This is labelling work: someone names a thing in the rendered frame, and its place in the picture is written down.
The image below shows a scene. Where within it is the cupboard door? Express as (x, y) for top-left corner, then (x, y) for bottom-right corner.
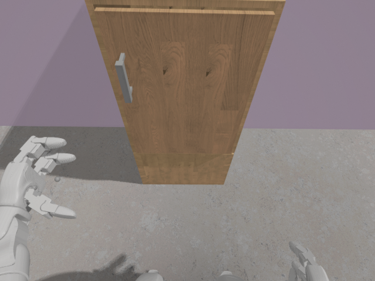
(94, 8), (275, 154)

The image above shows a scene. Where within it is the robot left forearm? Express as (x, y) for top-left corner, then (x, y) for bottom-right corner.
(0, 205), (32, 281)

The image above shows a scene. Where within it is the right robot shin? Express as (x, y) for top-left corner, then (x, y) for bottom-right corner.
(220, 271), (232, 276)

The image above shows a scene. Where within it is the right robot hand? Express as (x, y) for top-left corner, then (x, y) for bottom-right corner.
(286, 241), (329, 281)

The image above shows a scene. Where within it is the left robot hand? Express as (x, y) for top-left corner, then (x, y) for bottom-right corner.
(0, 136), (77, 219)

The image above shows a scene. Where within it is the handle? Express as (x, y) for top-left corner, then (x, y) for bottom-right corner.
(115, 53), (132, 103)

